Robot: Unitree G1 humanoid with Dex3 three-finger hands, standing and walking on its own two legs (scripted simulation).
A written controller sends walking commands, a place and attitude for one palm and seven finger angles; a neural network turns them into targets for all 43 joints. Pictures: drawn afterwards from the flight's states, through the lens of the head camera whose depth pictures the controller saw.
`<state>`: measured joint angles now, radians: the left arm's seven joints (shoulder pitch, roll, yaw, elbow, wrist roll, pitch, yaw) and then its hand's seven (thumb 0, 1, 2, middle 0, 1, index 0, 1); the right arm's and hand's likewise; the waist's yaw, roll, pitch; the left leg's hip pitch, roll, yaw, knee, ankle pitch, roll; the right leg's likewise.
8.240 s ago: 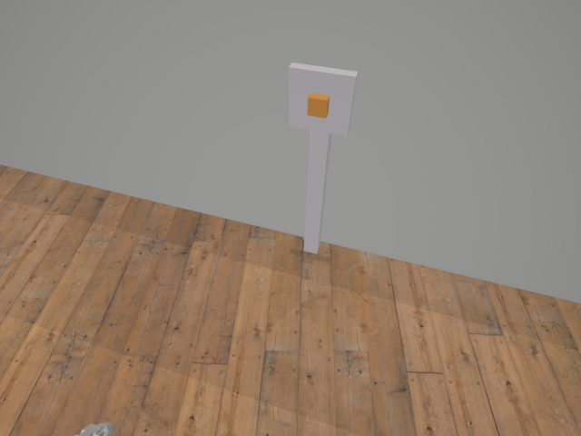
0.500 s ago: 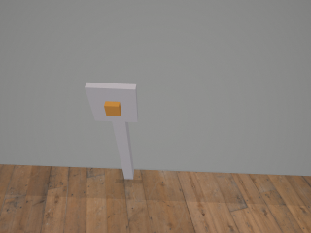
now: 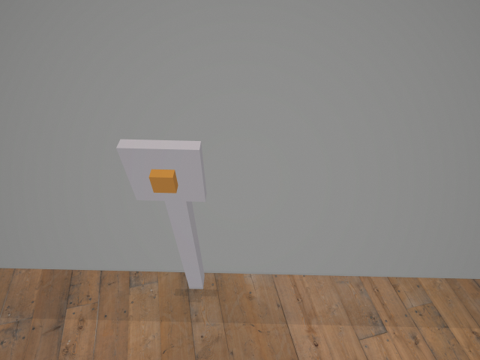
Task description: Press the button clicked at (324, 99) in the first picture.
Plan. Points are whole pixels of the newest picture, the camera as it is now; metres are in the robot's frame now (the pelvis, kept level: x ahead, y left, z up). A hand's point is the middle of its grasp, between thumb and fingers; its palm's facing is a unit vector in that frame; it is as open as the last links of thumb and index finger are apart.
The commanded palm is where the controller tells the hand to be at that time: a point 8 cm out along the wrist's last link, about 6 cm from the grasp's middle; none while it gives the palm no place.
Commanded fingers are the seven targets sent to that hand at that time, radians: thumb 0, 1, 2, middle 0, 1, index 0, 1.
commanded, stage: come to a stop and stand still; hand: left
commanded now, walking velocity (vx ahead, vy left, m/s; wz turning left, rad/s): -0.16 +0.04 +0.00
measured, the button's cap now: (164, 180) +0.50 +0.21 -0.03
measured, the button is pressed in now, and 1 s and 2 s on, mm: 0 0 0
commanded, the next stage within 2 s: look again from close up in 0.84 s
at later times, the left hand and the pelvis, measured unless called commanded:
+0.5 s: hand out of the picture +0.00 +0.21 -0.17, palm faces +0.01 -0.97 -0.22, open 7.4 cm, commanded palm none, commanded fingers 0.00 0.90 0.90 -0.20 -0.30 -0.20 -0.30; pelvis -0.05 +0.02 +0.00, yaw +0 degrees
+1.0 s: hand out of the picture -0.10 +0.20 -0.17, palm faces +0.01 -0.98 -0.18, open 7.4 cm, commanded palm none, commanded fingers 0.00 0.90 0.90 -0.20 -0.30 -0.20 -0.30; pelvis -0.06 +0.03 +0.01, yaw +1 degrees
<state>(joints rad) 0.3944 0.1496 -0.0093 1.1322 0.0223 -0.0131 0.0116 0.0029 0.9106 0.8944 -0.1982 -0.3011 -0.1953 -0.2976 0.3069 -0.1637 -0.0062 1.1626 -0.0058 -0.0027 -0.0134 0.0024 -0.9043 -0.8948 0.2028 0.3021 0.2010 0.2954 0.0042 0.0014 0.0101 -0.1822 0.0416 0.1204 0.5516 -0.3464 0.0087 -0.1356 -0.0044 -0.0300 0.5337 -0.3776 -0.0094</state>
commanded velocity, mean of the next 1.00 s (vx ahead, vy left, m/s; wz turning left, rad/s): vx -0.02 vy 0.01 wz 0.00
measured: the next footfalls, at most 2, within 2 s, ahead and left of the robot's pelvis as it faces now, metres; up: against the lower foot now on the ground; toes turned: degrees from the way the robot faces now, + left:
none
